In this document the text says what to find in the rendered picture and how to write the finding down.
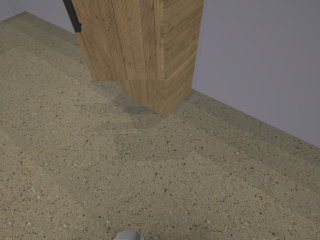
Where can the left robot thigh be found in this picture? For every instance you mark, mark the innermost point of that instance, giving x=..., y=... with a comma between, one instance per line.
x=129, y=235

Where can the cupboard door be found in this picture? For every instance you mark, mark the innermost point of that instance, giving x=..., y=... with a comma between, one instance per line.
x=120, y=39

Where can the handle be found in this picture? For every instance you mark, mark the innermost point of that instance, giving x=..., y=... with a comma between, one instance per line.
x=72, y=14

